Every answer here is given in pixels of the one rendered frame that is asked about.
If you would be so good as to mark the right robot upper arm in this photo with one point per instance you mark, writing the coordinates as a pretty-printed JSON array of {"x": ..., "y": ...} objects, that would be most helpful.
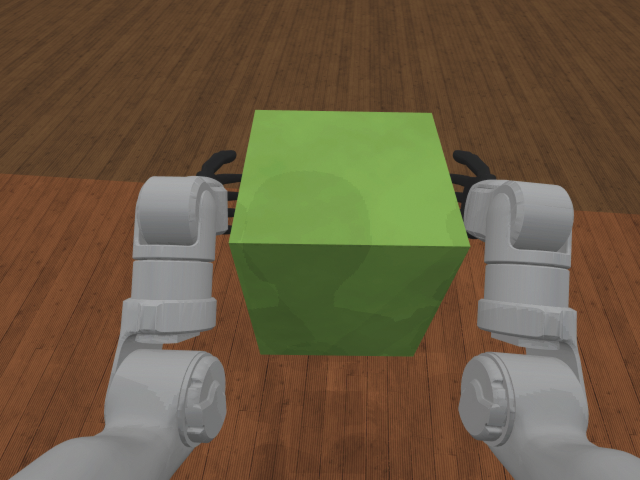
[{"x": 531, "y": 412}]

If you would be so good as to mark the robot left forearm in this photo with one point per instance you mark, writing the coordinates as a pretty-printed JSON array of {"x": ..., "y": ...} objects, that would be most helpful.
[{"x": 177, "y": 220}]

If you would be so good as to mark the left robot upper arm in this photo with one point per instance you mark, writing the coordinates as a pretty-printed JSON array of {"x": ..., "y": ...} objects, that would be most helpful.
[{"x": 160, "y": 406}]

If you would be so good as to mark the left robot hand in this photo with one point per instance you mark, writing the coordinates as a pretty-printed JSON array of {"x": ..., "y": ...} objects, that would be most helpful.
[{"x": 212, "y": 165}]

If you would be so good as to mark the right robot hand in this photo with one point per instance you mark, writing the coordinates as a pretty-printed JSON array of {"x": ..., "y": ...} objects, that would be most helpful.
[{"x": 478, "y": 167}]

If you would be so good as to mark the carton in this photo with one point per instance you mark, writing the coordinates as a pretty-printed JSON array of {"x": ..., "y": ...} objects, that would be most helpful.
[{"x": 347, "y": 233}]

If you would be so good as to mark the robot right forearm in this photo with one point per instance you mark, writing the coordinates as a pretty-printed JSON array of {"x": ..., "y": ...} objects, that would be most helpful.
[{"x": 527, "y": 230}]

